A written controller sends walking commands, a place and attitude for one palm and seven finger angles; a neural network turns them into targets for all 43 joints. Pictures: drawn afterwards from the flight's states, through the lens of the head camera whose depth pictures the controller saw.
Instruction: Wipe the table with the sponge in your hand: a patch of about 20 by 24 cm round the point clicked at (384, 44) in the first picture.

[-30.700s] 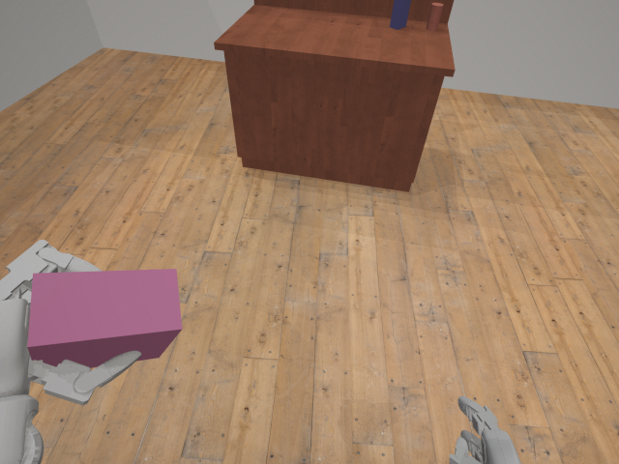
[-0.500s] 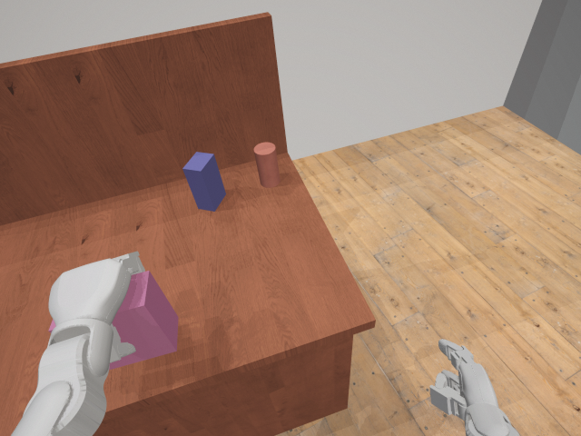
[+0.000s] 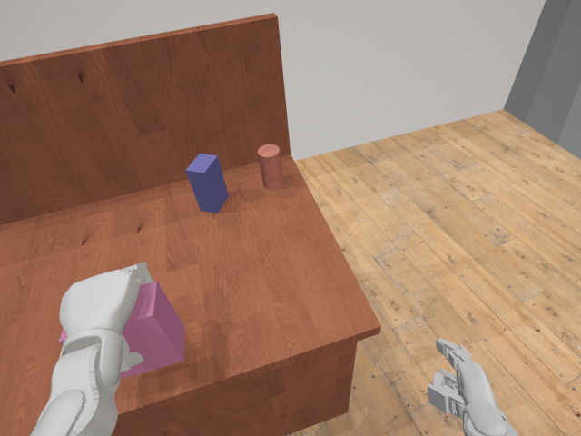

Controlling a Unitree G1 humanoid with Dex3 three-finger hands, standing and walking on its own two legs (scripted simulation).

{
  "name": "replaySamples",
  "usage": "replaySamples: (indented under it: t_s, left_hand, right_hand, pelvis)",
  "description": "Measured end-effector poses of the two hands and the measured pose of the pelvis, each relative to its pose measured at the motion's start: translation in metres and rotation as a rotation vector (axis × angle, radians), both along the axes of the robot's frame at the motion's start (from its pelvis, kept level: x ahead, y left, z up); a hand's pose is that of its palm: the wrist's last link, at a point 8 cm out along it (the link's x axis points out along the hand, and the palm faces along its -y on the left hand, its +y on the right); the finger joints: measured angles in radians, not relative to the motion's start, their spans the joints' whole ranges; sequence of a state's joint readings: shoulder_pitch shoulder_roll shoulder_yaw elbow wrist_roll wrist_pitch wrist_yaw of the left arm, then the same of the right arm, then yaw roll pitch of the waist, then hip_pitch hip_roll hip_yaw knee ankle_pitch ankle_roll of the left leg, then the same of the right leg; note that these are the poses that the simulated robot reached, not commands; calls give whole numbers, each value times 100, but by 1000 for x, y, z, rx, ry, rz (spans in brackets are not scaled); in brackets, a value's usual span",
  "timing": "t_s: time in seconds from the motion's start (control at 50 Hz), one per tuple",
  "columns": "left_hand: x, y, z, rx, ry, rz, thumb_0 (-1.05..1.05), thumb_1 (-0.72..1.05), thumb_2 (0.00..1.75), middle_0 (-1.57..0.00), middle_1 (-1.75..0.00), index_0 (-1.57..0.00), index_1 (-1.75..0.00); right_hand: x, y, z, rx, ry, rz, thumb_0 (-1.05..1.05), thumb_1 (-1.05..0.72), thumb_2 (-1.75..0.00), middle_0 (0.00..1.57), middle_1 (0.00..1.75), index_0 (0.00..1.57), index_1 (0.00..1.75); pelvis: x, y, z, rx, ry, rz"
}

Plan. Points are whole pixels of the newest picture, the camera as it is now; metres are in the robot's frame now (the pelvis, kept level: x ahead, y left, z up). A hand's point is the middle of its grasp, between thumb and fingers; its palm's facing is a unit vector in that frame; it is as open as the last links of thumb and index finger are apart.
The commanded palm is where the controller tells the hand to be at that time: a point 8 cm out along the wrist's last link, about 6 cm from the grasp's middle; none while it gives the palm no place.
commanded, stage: move the sponge above the wiping area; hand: left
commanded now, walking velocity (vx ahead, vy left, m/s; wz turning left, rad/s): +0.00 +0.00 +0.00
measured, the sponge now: (135, 340) +0.22 +0.28 +0.01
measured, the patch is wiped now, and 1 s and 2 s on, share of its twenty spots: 0.00 0.00 0.00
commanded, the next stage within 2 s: lower the sponge onto the table in 1.30 s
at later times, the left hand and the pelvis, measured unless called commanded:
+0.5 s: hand (141, 320) +0.24 +0.26 +0.04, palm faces -0.04 -0.11 -0.99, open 10.3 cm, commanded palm +0.21 +0.26 +0.10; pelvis +0.00 +0.00 +0.00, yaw +0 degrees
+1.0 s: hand (142, 329) +0.23 +0.26 +0.03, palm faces -0.04 -0.10 -0.99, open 10.3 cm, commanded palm +0.20 +0.27 +0.09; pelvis -0.01 -0.01 +0.00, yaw +0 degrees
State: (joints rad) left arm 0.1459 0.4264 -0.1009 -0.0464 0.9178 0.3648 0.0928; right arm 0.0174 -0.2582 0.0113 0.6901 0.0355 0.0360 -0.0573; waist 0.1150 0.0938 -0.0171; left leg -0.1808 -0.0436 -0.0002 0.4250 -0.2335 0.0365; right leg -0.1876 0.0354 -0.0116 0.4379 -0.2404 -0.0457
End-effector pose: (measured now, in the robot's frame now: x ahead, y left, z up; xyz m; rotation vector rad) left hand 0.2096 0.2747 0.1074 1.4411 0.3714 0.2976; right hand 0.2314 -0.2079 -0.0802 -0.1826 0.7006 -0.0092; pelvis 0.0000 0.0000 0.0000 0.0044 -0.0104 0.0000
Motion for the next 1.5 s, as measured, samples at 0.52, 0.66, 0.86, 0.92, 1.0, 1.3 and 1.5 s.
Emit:
replaySamples:
  t_s: [0.52,0.66,0.86,0.92,1.0,1.3,1.5]
  left_hand:
    - [11,-14,-17,-6,22,-7,-1,-52,103,-70,-132,-73,-131]
    - [6,-15,-25,-9,36,-3,-1,-52,103,-70,-132,-73,-131]
    - [2,-17,-29,-5,30,1,-1,-52,103,-70,-132,-73,-131]
    - [2,-17,-28,-3,24,-3,-1,-52,103,-70,-132,-73,-131]
    - [3,-16,-26,5,17,-1,-1,-52,103,-70,-132,-73,-131]
    - [10,-12,-28,-2,40,-16,-1,-52,103,-70,-132,-73,-131]
    - [12,-15,-22,-6,2,-8,-1,-52,103,-70,-132,-73,-131]
  right_hand:
    - [-6,-4,-3,12,25,-18,1,-90,-90,20,30,20,30]
    - [-9,-14,-4,-6,34,-35,1,-91,-90,20,30,20,30]
    - [-11,-16,-3,1,22,-45,1,-91,-90,20,30,20,30]
    - [-12,-16,-3,2,16,-45,1,-91,-90,20,30,20,30]
    - [-12,-15,-2,5,12,-44,1,-91,-90,20,30,20,30]
    - [-19,-16,-4,-10,25,-54,1,-90,-90,20,30,20,30]
    - [-18,-12,-6,8,34,-56,1,-91,-90,20,30,20,30]
  pelvis:
    - [0,-1,0,2,7,-8]
    - [0,-4,-1,2,8,-7]
    - [-2,-7,-1,2,5,-9]
    - [-3,-7,-1,3,2,-8]
    - [-5,-8,-1,3,-2,-6]
    - [-7,-6,-1,1,2,-5]
    - [-2,-1,0,1,6,-9]
